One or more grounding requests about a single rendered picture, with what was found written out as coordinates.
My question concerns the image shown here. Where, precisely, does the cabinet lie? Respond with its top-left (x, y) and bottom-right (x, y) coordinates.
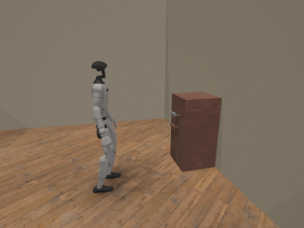
top-left (170, 92), bottom-right (222, 172)

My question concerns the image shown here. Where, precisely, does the robot right upper arm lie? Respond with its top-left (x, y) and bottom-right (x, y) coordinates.
top-left (91, 84), bottom-right (103, 113)

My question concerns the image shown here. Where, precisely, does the left robot shin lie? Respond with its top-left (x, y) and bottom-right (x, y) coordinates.
top-left (107, 148), bottom-right (117, 175)

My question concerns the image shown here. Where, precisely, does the robot head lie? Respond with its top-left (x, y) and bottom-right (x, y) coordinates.
top-left (91, 61), bottom-right (107, 85)

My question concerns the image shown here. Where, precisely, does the left robot hand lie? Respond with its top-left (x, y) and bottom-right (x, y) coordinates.
top-left (107, 116), bottom-right (117, 128)

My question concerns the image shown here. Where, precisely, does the robot right forearm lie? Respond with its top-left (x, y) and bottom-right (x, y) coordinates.
top-left (93, 107), bottom-right (107, 137)

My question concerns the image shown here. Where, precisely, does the right robot hand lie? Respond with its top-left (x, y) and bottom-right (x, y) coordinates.
top-left (101, 135), bottom-right (115, 155)

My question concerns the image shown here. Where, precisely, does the drawer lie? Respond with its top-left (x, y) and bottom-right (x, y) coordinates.
top-left (172, 104), bottom-right (184, 124)

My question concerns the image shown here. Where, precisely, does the robot left forearm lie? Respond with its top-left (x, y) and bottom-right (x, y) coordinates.
top-left (105, 110), bottom-right (111, 118)

